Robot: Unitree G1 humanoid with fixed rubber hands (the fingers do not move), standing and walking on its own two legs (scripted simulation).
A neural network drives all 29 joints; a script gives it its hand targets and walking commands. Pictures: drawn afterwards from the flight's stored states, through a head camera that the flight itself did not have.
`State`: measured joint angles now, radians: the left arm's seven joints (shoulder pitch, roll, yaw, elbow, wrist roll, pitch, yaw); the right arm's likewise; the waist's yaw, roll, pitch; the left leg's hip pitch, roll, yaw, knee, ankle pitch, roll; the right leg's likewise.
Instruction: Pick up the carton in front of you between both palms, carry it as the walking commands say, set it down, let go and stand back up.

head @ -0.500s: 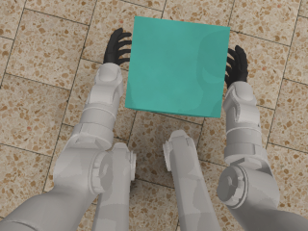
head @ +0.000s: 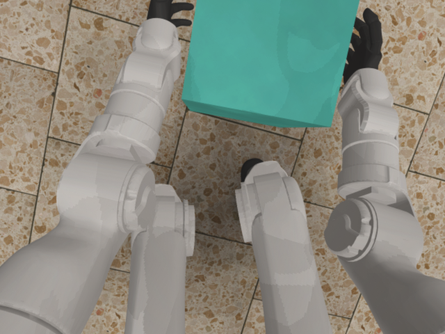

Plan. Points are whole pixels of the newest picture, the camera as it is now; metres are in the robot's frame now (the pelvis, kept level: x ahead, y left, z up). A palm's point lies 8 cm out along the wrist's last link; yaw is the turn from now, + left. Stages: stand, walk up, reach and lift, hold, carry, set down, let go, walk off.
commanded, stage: set down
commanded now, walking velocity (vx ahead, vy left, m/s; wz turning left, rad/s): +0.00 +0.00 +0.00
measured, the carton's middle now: (254, 60) +0.48 -0.15 -0.24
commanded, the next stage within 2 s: none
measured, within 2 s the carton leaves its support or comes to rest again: rests again in 0.60 s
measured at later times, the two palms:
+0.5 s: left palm (158, 28) +0.54 +0.00 -0.18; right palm (344, 76) +0.42 -0.28 -0.19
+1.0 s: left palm (155, 30) +0.54 +0.01 -0.19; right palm (339, 75) +0.43 -0.28 -0.20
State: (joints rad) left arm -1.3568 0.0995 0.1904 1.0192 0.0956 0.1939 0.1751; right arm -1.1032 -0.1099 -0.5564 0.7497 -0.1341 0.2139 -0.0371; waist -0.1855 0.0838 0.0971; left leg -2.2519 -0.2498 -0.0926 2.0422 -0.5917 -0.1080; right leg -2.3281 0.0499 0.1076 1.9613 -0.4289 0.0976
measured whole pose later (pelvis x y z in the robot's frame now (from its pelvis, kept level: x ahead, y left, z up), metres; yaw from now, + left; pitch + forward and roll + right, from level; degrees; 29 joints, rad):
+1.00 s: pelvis +0.00 +0.01 -0.03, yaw -2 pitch +40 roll -2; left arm -1.48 0.20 0.07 1.27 0.03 0.07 0.10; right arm -1.24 -0.22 -0.50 1.09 -0.08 0.05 0.02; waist -0.19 0.09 0.23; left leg -2.27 -0.18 -0.04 2.16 -0.60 -0.04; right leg -2.32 -0.02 0.07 2.05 -0.44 0.08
